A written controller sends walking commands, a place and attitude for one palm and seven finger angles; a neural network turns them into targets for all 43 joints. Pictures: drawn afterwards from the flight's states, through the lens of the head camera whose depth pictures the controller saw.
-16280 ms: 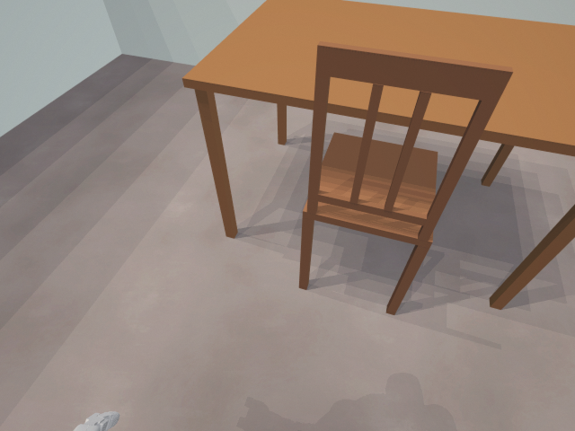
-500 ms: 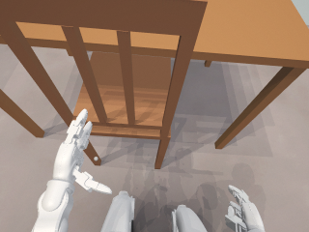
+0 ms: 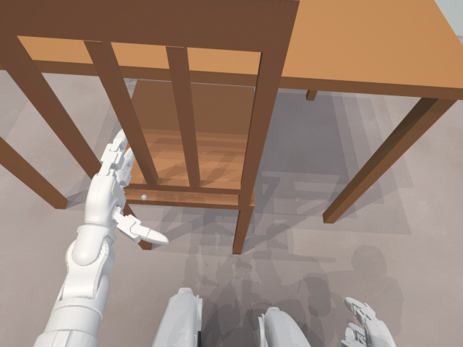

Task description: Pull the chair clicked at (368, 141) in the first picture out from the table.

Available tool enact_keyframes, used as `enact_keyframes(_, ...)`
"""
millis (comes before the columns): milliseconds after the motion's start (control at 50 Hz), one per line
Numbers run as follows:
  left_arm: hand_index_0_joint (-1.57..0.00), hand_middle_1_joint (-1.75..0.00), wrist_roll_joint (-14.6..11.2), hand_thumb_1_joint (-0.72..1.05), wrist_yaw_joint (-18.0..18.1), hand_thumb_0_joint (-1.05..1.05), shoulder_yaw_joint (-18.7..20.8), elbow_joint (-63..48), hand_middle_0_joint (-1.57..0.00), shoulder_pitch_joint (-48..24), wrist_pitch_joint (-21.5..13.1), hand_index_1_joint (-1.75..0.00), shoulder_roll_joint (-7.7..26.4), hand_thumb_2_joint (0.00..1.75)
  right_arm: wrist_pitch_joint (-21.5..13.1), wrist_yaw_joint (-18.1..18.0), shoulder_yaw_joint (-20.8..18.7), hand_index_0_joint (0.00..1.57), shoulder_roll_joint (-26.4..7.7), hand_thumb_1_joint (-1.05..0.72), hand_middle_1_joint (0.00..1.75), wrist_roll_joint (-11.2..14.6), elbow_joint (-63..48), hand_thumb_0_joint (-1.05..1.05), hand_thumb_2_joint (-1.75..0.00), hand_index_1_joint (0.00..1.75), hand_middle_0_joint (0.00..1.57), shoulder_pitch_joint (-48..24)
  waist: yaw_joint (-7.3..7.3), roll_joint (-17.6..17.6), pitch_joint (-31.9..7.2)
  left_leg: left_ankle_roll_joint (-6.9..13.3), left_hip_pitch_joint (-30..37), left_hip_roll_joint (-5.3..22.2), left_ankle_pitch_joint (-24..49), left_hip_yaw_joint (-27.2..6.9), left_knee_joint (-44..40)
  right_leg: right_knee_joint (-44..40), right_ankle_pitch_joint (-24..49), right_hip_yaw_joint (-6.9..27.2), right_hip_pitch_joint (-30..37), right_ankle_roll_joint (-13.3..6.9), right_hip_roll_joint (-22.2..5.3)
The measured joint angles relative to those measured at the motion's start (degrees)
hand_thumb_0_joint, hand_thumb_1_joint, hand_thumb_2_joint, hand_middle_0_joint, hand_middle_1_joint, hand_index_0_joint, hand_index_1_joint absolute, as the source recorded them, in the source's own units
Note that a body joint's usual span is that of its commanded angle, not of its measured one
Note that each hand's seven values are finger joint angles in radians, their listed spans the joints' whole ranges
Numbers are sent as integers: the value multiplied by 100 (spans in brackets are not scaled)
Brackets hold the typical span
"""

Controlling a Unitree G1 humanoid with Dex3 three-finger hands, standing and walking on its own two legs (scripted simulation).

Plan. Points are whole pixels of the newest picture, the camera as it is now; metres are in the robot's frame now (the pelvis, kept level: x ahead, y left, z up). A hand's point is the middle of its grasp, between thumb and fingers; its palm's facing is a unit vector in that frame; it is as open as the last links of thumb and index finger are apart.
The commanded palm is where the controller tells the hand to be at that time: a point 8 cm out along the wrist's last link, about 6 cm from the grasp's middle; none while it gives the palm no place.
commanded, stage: push the fingers through the gap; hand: left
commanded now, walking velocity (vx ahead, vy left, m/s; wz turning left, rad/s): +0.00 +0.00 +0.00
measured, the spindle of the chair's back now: (133, 131) +0.46 +0.18 +0.08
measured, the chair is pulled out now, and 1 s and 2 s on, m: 0.00 0.00 0.01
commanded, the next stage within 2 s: hook a spindle and tug to test in 1.00 s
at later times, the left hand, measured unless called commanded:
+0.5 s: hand (149, 174) +0.40 +0.16 +0.03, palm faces -0.04 -1.00 -0.03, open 17.0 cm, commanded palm +0.39 +0.20 +0.03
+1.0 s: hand (147, 174) +0.40 +0.16 +0.03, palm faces -0.03 -1.00 -0.03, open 16.9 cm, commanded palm +0.38 +0.20 +0.03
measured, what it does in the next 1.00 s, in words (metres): stands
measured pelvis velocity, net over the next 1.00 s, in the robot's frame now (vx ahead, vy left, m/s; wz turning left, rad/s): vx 0.00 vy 0.01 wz -0.02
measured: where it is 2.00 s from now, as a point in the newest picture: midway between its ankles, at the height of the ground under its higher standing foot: outside the picture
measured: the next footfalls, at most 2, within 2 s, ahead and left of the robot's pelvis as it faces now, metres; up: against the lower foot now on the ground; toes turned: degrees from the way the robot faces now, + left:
none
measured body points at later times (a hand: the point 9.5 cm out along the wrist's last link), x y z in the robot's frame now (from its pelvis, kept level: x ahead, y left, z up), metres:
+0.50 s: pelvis +0.00 +0.00 +0.00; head +0.12 +0.02 +0.44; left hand +0.40 +0.21 +0.03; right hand +0.11 -0.25 -0.11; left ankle +0.07 +0.12 -0.61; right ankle -0.01 -0.14 -0.61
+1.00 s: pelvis +0.00 +0.01 +0.00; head +0.11 +0.02 +0.44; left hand +0.39 +0.21 +0.03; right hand +0.10 -0.25 -0.11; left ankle +0.07 +0.12 -0.61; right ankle -0.01 -0.14 -0.61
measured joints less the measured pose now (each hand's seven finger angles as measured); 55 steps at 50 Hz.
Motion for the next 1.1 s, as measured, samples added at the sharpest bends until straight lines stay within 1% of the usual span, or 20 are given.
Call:
enact_keyframes(60, -4, -8, -70, -50, -63, -1, 78, 213, -5, -148, 257, -7, -29, 30, 63, -23, -25, 20, -8, -90, 30, 27, -65, 1, -90, 29, 20, -14, -48, -4, 67, 3, -24, 12, 2, 14, 6, 11, 9, 17, -35, 0, 10)
enact_keyframes(100, -4, -8, -77, -50, -36, -1, 118, 105, -5, -105, 291, -7, -50, 30, 59, -43, -53, 20, -1, -90, 30, 18, -96, 1, -90, 29, 20, 6, -60, -11, 108, 6, 5, 24, 14, 37, -37, -30, 33, 40, -20, 2, 17)
enact_keyframes(140, -4, -8, -51, -50, 38, -1, 108, -29, -5, -49, 219, -7, -52, 30, 37, -48, -74, 20, 4, -90, 30, -3, -90, 1, -90, 29, 20, 36, -58, -12, 122, 8, 46, 31, 29, 56, -93, -86, 57, 59, 12, 5, 19)
enact_keyframes(180, -4, -8, -6, -50, 97, -1, 86, -46, -5, -81, 71, -7, -40, 30, 16, -40, -80, 20, 1, -90, 30, -28, -45, 1, -90, 29, 20, 64, -46, -6, 103, 9, 65, 29, 38, 60, -127, -122, 70, 62, 30, 9, 15)
enact_keyframes(240, -5, -8, 45, -50, 108, -1, 93, 238, -5, -362, -90, -7, -3, 30, 31, -20, -58, 20, -7, -90, 30, -42, 52, 0, -90, 29, 20, 64, -38, -5, 72, 10, 41, 21, 36, 48, -115, -111, 61, 49, 14, 13, 10)
enact_keyframes(320, -5, -8, 55, -50, 25, -1, 194, 797, -5, -837, -5, -8, 58, 30, 102, 4, -32, 20, 2, -90, 30, -32, 94, 0, -90, 29, 20, 34, -89, -15, 72, 7, -64, 19, 27, 30, -46, -40, 41, 33, -84, 7, 12)
enact_keyframes(400, -5, -8, 42, -50, -16, -1, 335, 959, -5, -992, 103, -8, 87, 30, 153, 15, -47, 20, 26, -90, 30, -34, 57, 0, -90, 29, 20, 53, -139, -24, 120, 13, -109, 34, 29, 52, -43, -37, 56, 57, -140, 10, 24)
enact_keyframes(560, -6, -8, 71, -50, 23, -1, 387, 969, -6, -1114, -95, -8, 89, 30, 179, 51, -69, 20, 34, -90, 30, -70, 151, 0, -90, 29, 20, 162, -140, -2, 109, 37, -69, 44, 42, 92, -117, -130, 95, 97, -109, 40, 25)
enact_keyframes(660, -6, -8, 111, -50, -4, -1, 456, 1397, -6, -1416, -31, -8, 159, 30, 246, 79, -59, 20, 35, -90, 30, -61, 171, 0, -90, 29, 20, 190, -181, -7, 85, 44, -120, 40, 43, 86, -87, -105, 93, 91, -153, 46, 23)
enact_keyframes(720, -6, -8, 82, -50, -21, -1, 457, 1301, -6, -1339, -11, -8, 126, 30, 281, 101, -85, 20, 37, -90, 30, -61, 130, 0, -90, 29, 20, 211, -199, 3, 107, 50, -102, 49, 48, 99, -104, -131, 111, 105, -138, 50, 29)
enact_keyframes(860, -6, -8, 116, -50, 58, -1, 432, 1123, -6, -1065, -164, -8, 40, 30, 322, 128, -86, 20, 43, -90, 30, -66, 99, 0, -90, 29, 20, 249, -177, -18, 91, 65, 8, 56, 74, 137, -190, -213, 151, 142, -46, 67, 28)
enact_keyframes(1000, -6, -8, 141, -50, 72, -1, 368, 1250, -6, -1138, -248, -8, 54, 30, 334, 122, -74, 20, 37, -90, 30, -67, 115, 0, -90, 29, 20, 178, -156, -21, 91, 57, 1, 38, 89, 92, -152, -178, 149, 97, -32, 58, 20)
enact_keyframes(1100, -6, -8, 134, -50, 47, -1, 348, 1338, -6, -1243, -239, -8, 52, 30, 324, 107, -71, 20, 25, -90, 30, -67, 96, 0, -90, 29, 20, 122, -158, -13, 107, 50, -47, 31, 105, 70, -116, -136, 152, 75, -74, 52, 18)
